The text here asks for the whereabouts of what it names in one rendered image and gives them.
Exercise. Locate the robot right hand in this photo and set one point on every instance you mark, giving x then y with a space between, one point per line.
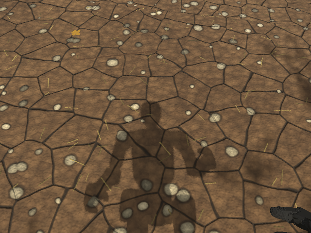
298 216

